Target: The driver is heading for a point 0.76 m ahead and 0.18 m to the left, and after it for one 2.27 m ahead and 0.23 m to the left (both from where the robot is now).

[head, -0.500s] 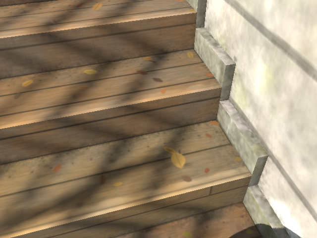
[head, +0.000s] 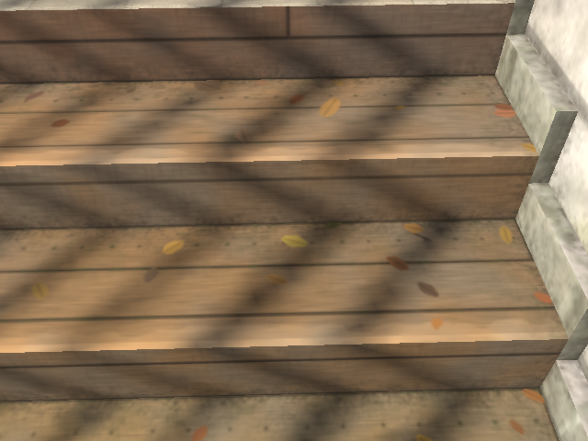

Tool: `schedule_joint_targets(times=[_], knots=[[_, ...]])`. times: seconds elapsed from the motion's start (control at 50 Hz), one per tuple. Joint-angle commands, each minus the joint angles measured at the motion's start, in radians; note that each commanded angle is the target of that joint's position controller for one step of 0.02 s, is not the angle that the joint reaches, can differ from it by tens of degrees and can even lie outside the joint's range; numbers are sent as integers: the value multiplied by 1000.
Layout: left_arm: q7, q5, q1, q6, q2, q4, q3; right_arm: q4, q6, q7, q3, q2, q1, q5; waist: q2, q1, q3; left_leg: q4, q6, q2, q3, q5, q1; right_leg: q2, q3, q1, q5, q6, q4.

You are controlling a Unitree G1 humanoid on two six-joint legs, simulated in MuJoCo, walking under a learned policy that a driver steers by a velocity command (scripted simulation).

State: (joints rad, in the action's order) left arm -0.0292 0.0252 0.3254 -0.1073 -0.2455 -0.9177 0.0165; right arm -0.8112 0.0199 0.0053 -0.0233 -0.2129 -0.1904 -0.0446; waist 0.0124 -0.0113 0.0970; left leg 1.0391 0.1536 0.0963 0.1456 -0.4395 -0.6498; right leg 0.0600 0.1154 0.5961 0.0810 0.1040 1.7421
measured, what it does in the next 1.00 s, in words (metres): climbs, turning left: right foot 0.17 m higher, then left foot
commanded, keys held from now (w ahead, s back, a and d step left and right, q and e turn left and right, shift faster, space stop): w+q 0.68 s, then w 0.20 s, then w+e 0.12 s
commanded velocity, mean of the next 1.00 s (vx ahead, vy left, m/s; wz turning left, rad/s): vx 0.50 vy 0.00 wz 0.48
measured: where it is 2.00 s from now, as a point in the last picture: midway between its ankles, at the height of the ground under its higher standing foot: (118, 121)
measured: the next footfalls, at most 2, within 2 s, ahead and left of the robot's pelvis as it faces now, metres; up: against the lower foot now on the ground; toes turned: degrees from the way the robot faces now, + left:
right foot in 0.40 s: +0.40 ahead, -0.09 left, +0.17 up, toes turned +13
left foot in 0.92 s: +0.46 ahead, +0.31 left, +0.17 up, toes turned +37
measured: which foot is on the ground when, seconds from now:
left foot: down 0.00-0.40, up 0.42-0.90, down 0.92-1.00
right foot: up 0.00-0.38, down 0.40-0.92, up 0.94-1.00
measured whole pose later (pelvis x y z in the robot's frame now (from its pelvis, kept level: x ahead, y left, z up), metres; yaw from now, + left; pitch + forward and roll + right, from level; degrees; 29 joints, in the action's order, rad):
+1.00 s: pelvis +0.48 +0.19 +0.25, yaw +31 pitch +5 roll -1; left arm 0.01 -0.02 0.47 -0.09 -0.16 -0.95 0.03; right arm -0.67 0.02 0.02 -0.03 -0.20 -0.03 -0.04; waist -0.03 -0.07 0.01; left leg 0.46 0.03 -0.06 0.10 -0.23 -0.32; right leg 0.08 0.08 0.41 0.46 0.01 1.47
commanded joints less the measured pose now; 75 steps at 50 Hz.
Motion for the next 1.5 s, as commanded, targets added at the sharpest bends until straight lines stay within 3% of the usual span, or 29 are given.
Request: schedule_joint_targets(times=[0.02,0.1,0.18,0.28,0.32,0.38,0.4,0.42,0.44,0.48,0.52,0.58,0.72,0.82,0.88,0.92,0.94,0.96,0.98,1.04,1.08,1.14,1.24,1.28,1.3,1.34,1.38,1.42,1.5], knots=[[-19,23,-156,-24,149,257,-62,-95,11,15,19,58,-148,-7,-15,-52,-82,-658,-32,-207,-609,68,259,-7,8,576,-15,67,586],[26,-2,-129,10,129,294,-82,-40,38,47,22,28,15,30,-19,-161,-177,-658,-85,-88,-297,266,-50,42,-100,554,-63,20,366],[51,16,-376,11,220,388,-129,-106,24,16,14,-39,-213,14,-94,-43,-141,-670,-46,-101,-445,319,134,23,-216,796,-8,-58,488],[58,21,-646,4,180,528,-130,-142,-3,-72,-24,-53,-422,85,-147,100,-75,-906,40,-272,-656,424,537,71,-203,798,183,-107,-80],[59,14,-459,19,162,455,-94,-82,6,-74,-28,-76,-243,81,-216,-29,73,-851,51,-247,-442,1057,559,1,-281,377,308,-66,-264],[60,-12,-120,7,-80,382,21,-37,46,-34,-55,-203,-110,67,-254,-218,307,-476,67,-251,-417,1967,593,-96,-154,-275,469,-10,-676],[62,-2,72,7,-167,315,54,2,74,-13,-51,-178,-38,56,-102,-268,383,-209,70,-196,-440,1744,470,-16,78,-532,478,28,-835],[64,29,131,12,-200,230,56,50,83,22,-14,14,-64,61,481,-162,400,218,-4,55,-422,603,40,227,615,-767,313,205,-1168],[96,58,82,30,-110,231,53,41,97,50,-15,11,-89,44,433,-132,376,670,-44,127,-536,296,-74,354,931,-698,244,261,-1384],[87,-5,-23,46,132,158,-1,129,55,68,-3,28,9,62,46,-46,-29,930,-55,16,-374,269,-216,321,511,-295,350,174,-1234],[60,2,-27,40,190,81,-16,148,15,55,8,66,-47,86,-88,58,-149,911,-37,-62,-311,326,-196,253,207,-94,433,55,-1213],[40,-2,66,32,170,-2,-9,207,7,47,38,130,-3,125,-13,51,-221,1010,-28,-94,-319,289,-409,240,51,-160,345,15,-1346],[85,16,102,14,-52,44,42,314,-9,29,32,82,160,78,62,9,-120,415,-128,-223,-180,418,-321,242,-220,-386,97,25,-1520],[78,-22,309,69,-18,-47,41,362,16,44,20,76,425,105,74,-116,-282,30,-56,-190,20,160,-385,227,-269,-776,-420,45,-1608],[81,-34,354,81,-87,-81,31,357,53,52,-18,31,333,65,182,-30,-76,-382,-36,-1,162,175,225,221,-281,-760,-1388,10,-1263],[92,-80,124,34,-168,-3,47,188,22,31,-82,-86,-119,38,260,206,43,-826,-26,-139,-123,735,780,162,-212,-471,-984,-34,-980],[71,-25,-35,8,-35,112,27,101,-1,14,-88,-174,-244,10,-9,185,83,-661,-18,-384,-353,1511,1174,2,-207,30,331,-89,-486],[33,-19,101,-35,73,66,14,76,-18,-18,-100,-285,-346,-18,-210,147,363,-387,92,-581,-398,1997,1417,-58,59,296,521,-70,8],[17,-48,8,-57,23,66,38,25,-31,-19,-105,-263,-417,-31,-128,227,431,-487,154,-595,-405,1722,1377,-80,104,451,492,-63,290],[9,-86,-272,17,209,268,-33,-63,-34,10,-6,49,-231,16,-182,108,65,-637,35,-467,-270,740,1031,-49,-42,900,544,-31,733],[-7,-67,-273,51,305,371,-99,-96,-25,13,12,60,-124,24,-117,-27,-77,-765,-42,-459,-189,377,651,-18,-42,881,422,5,728],[22,-58,-242,58,155,459,-98,-63,7,3,43,-11,172,-38,-148,-185,-178,-1018,-70,-308,100,533,46,-40,-110,439,184,-28,241],[54,12,132,77,-73,249,-11,-11,37,-51,-40,-388,173,58,-228,-324,189,-618,-3,-384,82,2498,620,-132,-268,-171,326,-17,-364],[11,-4,118,88,-146,233,20,40,10,-49,-33,-303,147,37,-177,-268,121,-167,16,-345,-15,2027,730,-146,-71,-253,190,50,-1070],[-2,28,57,84,-273,197,47,119,39,-30,0,-116,107,-27,441,-90,34,340,-95,-48,-76,342,312,-26,319,-435,-647,167,-1156],[3,24,96,96,-9,155,-27,178,107,69,6,-29,115,31,158,-57,28,1136,-90,46,-299,141,-168,115,732,-394,-1,248,-1370],[-19,-38,134,76,55,43,-37,270,127,78,71,121,192,28,2,27,-230,1272,-48,4,-240,51,-541,67,499,-337,188,168,-1321],[-29,-23,90,67,136,29,-56,281,140,70,110,160,145,28,-41,86,-231,1281,-41,-56,-174,109,-610,6,315,-272,113,110,-1328],[11,-13,26,67,48,44,-36,395,115,46,142,133,305,-8,17,70,-145,934,-98,-112,-24,295,-431,-21,239,0,65,129,-1516]])
Velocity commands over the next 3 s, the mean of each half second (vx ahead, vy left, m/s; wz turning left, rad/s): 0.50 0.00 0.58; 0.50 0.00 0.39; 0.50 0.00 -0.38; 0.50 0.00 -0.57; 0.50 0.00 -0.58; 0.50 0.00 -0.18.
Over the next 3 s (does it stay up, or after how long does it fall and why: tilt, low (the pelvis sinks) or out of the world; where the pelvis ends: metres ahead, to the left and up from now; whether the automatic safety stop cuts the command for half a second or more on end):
stays up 1.62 0.27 0.75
